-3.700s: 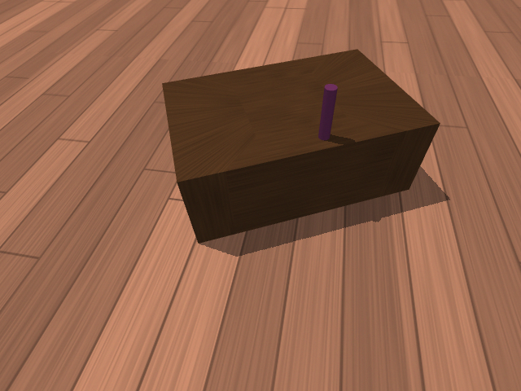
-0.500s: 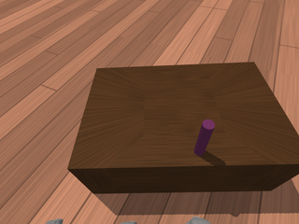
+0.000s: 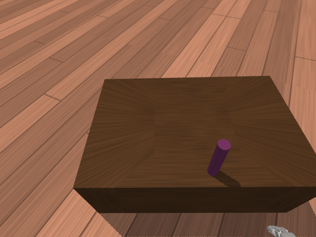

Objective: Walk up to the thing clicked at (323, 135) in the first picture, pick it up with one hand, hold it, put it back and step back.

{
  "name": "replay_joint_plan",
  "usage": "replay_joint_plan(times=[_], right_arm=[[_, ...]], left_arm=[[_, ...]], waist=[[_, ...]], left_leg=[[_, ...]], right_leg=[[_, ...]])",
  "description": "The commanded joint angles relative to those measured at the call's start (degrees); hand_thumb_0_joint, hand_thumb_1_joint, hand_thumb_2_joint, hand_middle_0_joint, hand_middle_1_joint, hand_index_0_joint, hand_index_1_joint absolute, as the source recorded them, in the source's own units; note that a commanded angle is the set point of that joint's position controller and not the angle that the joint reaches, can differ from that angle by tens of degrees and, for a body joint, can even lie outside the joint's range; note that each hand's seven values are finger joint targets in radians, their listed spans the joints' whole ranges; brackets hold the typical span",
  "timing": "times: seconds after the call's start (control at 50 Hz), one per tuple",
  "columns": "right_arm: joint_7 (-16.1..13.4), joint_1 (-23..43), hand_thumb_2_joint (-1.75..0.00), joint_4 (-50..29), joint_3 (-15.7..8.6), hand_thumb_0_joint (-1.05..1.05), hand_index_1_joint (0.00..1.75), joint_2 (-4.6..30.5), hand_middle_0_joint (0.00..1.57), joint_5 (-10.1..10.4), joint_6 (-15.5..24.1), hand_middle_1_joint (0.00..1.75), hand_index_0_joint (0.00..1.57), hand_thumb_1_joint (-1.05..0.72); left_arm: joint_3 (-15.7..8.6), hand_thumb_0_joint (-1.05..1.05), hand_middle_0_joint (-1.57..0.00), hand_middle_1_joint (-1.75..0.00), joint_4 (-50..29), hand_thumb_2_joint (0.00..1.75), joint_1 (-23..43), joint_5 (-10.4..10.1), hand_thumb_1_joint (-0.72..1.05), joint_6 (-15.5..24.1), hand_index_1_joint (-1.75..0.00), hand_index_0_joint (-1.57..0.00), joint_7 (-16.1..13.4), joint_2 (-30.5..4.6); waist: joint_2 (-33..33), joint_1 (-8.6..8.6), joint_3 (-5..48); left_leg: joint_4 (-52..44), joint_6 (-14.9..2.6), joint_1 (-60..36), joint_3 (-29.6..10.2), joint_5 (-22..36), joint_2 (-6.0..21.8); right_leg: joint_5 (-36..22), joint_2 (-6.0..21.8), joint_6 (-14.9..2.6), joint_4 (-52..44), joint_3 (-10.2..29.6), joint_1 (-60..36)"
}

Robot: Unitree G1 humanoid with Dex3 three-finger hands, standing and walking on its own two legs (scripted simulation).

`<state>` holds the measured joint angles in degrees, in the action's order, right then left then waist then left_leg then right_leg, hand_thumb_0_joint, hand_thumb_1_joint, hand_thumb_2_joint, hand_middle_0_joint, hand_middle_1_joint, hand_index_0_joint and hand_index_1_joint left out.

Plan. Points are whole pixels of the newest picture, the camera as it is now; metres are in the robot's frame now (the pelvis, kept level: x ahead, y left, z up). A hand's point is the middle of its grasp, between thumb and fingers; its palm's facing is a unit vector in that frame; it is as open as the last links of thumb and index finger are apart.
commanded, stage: walk up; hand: right
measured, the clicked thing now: (217, 159) +0.45 -0.19 -0.24
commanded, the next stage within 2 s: stand in 0.80 s
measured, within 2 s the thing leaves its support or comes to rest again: neither
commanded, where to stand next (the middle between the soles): +0.07 +0.02 m, yaw -1 degrees
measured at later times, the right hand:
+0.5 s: hand out of the picture +0.08 -0.26 -0.15, palm faces +0.03 +0.94 -0.33, open 7.4 cm
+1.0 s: hand out of the picture +0.09 -0.26 -0.14, palm faces +0.03 +0.94 -0.33, open 7.4 cm
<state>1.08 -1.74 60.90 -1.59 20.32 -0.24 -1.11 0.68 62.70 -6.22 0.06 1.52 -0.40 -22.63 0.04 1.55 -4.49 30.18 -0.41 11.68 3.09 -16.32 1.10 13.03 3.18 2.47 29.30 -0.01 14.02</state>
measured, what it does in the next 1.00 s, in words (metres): stands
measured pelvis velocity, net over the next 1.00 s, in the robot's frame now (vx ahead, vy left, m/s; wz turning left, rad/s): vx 0.02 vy -0.01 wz -0.02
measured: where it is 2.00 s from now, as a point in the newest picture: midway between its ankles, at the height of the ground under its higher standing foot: outside the picture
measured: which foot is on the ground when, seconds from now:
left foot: down 0.00-1.00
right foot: down 0.00-1.00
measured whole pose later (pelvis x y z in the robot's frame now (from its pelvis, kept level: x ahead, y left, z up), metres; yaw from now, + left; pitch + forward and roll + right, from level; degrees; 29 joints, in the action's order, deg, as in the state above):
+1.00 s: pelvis +0.02 -0.01 +0.01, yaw -1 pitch -2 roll +0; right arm 0.7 -4.6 65.1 -1.5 19.4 -0.6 -0.1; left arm 0.5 64.1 -4.9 0.6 0.3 0.5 -20.4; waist -0.3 -0.6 -3.0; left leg 18.5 0.5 4.6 4.2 -11.7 1.4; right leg 9.1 2.5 2.1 19.6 0.7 8.4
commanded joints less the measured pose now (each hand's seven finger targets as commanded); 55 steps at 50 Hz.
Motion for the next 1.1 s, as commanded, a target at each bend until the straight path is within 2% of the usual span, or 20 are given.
replay_joint_plan(times=[0.0, 0.06, 0.1, 0.26, 0.32, 0.42, 0.5, 0.6, 0.72, 0.76, 0.78, 0.82, 0.84, 0.88, 0.94, 1.08], right_arm=[[-0.5, 2.6, -0.9, -2.6, -2.7, 0.0, 0.3, 13.2, 0.2, 0.0, 1.0, 0.3, 0.2, -0.9], [-0.4, 3.0, -0.9, -2.0, -2.8, 0.0, 0.3, 13.1, 0.2, 0.0, 1.0, 0.3, 0.2, -0.9], [-0.3, 2.6, -0.9, -1.6, -2.8, 0.0, 0.3, 12.8, 0.2, 0.1, 1.0, 0.3, 0.2, -0.9], [-0.1, 2.5, -0.9, -0.8, -2.8, 0.0, 0.3, 12.7, 0.2, -0.2, 0.8, 0.3, 0.2, -0.9], [-0.1, 1.4, -0.9, -0.8, -2.9, 0.0, 0.3, 12.7, 0.2, -0.3, 0.9, 0.3, 0.2, -0.9], [-0.3, 1.2, -0.9, -0.7, -2.9, 0.0, 0.3, 12.8, 0.2, -0.3, 1.0, 0.3, 0.2, -0.9], [-0.3, 0.8, -0.9, -0.9, -3.0, 0.0, 0.3, 12.7, 0.2, -0.3, 1.0, 0.3, 0.2, -0.9], [-0.3, -0.3, -0.9, -0.9, -3.1, 0.0, 0.3, 12.7, 0.2, -0.4, 0.9, 0.3, 0.2, -0.9], [-0.4, -0.7, -0.9, -1.2, -3.3, 0.0, 0.3, 12.8, 0.2, -0.4, 0.9, 0.3, 0.2, -0.9], [-0.4, -0.5, -0.9, -1.2, -3.3, 0.0, 0.3, 12.5, 0.2, -0.4, 0.8, 0.3, 0.2, -0.9], [-0.6, -0.4, -0.9, -0.7, -2.2, 0.0, 0.3, 10.7, 0.2, -0.2, 1.5, 0.3, 0.2, -0.9], [-0.8, 0.4, -0.9, -0.1, -2.3, 0.0, 0.3, 12.1, 0.2, -0.3, 2.2, 0.3, 0.2, -0.9], [-0.8, 0.5, -0.9, 0.0, -2.3, 0.0, 0.3, 12.1, 0.2, -0.3, 2.3, 0.3, 0.2, -0.9], [-0.9, -0.5, -0.9, 0.5, -2.1, 0.0, 0.3, 11.7, 0.2, -0.4, 2.4, 0.3, 0.2, -0.9], [-1.0, -0.3, -0.9, 0.7, -2.0, 0.0, 0.3, 12.0, 0.2, -0.3, 2.5, 0.3, 0.2, -0.9], [-1.1, -0.3, -0.9, 1.2, -1.9, 0.0, 0.3, 11.4, 0.2, -0.2, 2.7, 0.3, 0.2, -0.9]], left_arm=[[-2.6, 0.0, -0.2, -0.3, -2.0, 0.9, 2.2, 0.1, 0.9, 1.4, -0.3, -0.2, -1.0, -12.1], [-2.6, 0.0, -0.2, -0.3, -1.7, 0.9, 2.6, 0.3, 0.9, 1.4, -0.3, -0.2, -1.0, -12.1], [-2.8, 0.0, -0.2, -0.3, -1.5, 0.9, 2.9, 0.4, 0.9, 1.4, -0.3, -0.2, -1.0, -11.9], [-2.9, 0.0, -0.2, -0.3, -1.4, 0.9, 4.1, 0.7, 0.9, 1.1, -0.3, -0.2, -0.9, -11.6], [-3.2, 0.0, -0.2, -0.3, -1.5, 0.9, 4.1, 0.9, 0.9, 1.1, -0.3, -0.2, -0.9, -11.7], [-3.3, 0.0, -0.2, -0.3, -1.6, 0.9, 3.7, 0.7, 0.9, 0.9, -0.3, -0.2, -1.0, -11.3], [-3.4, 0.0, -0.2, -0.3, -1.9, 0.9, 4.1, 0.7, 0.9, 0.6, -0.3, -0.2, -0.9, -11.0], [-3.5, 0.0, -0.2, -0.3, -2.3, 0.9, 4.1, 0.8, 0.9, 0.6, -0.3, -0.2, -0.9, -11.1], [-3.5, 0.0, -0.2, -0.3, -2.5, 0.9, 4.1, 0.9, 0.9, 0.5, -0.3, -0.2, -1.0, -10.9], [-3.5, 0.0, -0.2, -0.3, -2.5, 0.9, 4.3, 0.8, 0.9, 0.5, -0.3, -0.2, -1.0, -10.6], [-2.6, 0.0, -0.2, -0.3, -1.9, 0.9, 4.6, 0.3, 0.9, 0.3, -0.3, -0.2, -0.6, -9.4], [-2.5, 0.0, -0.2, -0.3, -1.9, 0.9, 3.9, 0.2, 0.9, 0.2, -0.3, -0.2, -0.2, -9.0], [-2.5, 0.0, -0.2, -0.3, -1.9, 0.9, 4.0, 0.2, 0.9, 0.2, -0.3, -0.2, -0.2, -9.2], [-2.6, 0.0, -0.2, -0.3, -1.9, 0.9, 4.3, 0.2, 0.9, 0.3, -0.3, -0.2, -0.2, -9.8], [-2.6, 0.0, -0.2, -0.3, -1.7, 0.9, 3.8, 0.4, 0.9, 0.2, -0.3, -0.2, -0.1, -9.7], [-2.7, 0.0, -0.2, -0.3, -1.5, 0.9, 3.5, 0.5, 0.9, 0.4, -0.3, -0.2, -0.2, -10.1]], waist=[[0.7, -1.06, 6.6], [0.1, -1.17, 6.7], [-0.6, -1.25, 8.3], [-0.3, -1.31, 5.5], [-1.2, -1.58, 7.4], [0.1, -1.21, 7.4], [0.6, -1.3, 5.9], [0.2, -1.64, 6.5], [-0.4, -1.82, 6.9], [-0.2, -1.74, 5.9], [-2.4, -2.46, 7.5], [-0.2, -1.75, 6.9], [-0.2, -1.91, 6.6], [-0.3, -2.29, 6.6], [1.0, -2.25, 6.5], [0.1, -2.32, 6.9]], left_leg=[[-9.1, -2.55, -2.6, -6.1, 7.4, 6.4], [-10.2, -2.24, -4.0, -5.5, 7.9, 6.3], [-10.0, -2.1, -5.7, -5.0, 10.2, 6.3], [-13.0, -1.63, -4.2, -5.2, 4.4, 5.9], [-12.3, -1.54, -5.6, -4.6, 6.4, 5.9], [-12.4, -1.63, -6.0, -4.3, 9.0, 6.2], [-13.1, -1.64, -4.8, -4.4, 7.4, 6.3], [-12.6, -1.57, -5.6, -4.1, 6.9, 6.1], [-12.4, -1.77, -5.6, -3.9, 7.8, 6.3], [-12.6, -1.49, -5.6, -4.0, 7.8, 6.2], [-14.9, -0.9, -6.7, -6.1, 11.3, 7.5], [-14.8, -0.62, -7.4, -6.0, 14.0, 7.6], [-14.8, -0.47, -7.6, -5.6, 14.6, 7.4], [-15.2, -0.26, -7.6, -5.2, 14.8, 7.4], [-16.0, 0.03, -7.0, -4.9, 11.8, 7.2], [-15.7, 0.13, -8.6, -4.8, 13.8, 7.5]], right_leg=[[-11.7, 4.1, -3.68, -5.1, 3.3, -3.2], [-12.5, 4.5, -3.49, -6.9, 3.6, -3.5], [-14.1, 4.8, -3.55, -7.1, 3.7, -4.5], [-8.0, 4.2, -3.2, -10.0, 4.1, -3.9], [-10.1, 4.6, -3.53, -9.7, 4.4, -5.0], [-12.1, 4.3, -3.46, -8.9, 3.8, -5.3], [-11.2, 3.9, -3.26, -8.9, 3.5, -4.9], [-10.4, 4.2, -3.64, -9.2, 4.4, -4.7], [-12.4, 3.9, -3.52, -8.5, 4.0, -5.2], [-12.0, 3.8, -3.52, -8.7, 4.1, -4.6], [-11.4, 3.8, -3.33, -9.4, 4.2, -5.3], [-12.2, 3.7, -3.1, -10.4, 4.5, -5.9], [-12.6, 3.8, -3.05, -10.8, 4.5, -5.9], [-13.1, 4.1, -3.06, -11.2, 4.6, -6.7], [-11.6, 4.3, -3.05, -12.1, 4.8, -7.4], [-13.9, 4.6, -3.09, -12.5, 4.7, -7.8]])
